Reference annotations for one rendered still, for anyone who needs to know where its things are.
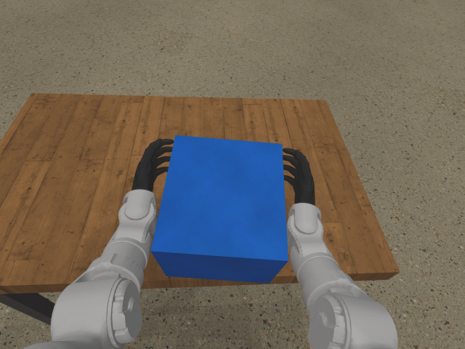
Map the table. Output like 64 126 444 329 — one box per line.
0 93 400 326

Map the left robot hand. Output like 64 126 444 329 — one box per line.
132 139 174 192

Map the robot left upper arm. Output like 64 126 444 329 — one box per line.
23 277 142 349

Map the robot left forearm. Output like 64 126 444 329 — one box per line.
51 189 158 337

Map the right robot hand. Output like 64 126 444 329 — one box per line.
283 148 315 206

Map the robot right forearm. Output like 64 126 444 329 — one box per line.
286 203 397 333

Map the robot right upper arm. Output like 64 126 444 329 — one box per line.
308 292 397 349

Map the carton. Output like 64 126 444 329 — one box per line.
151 135 288 284

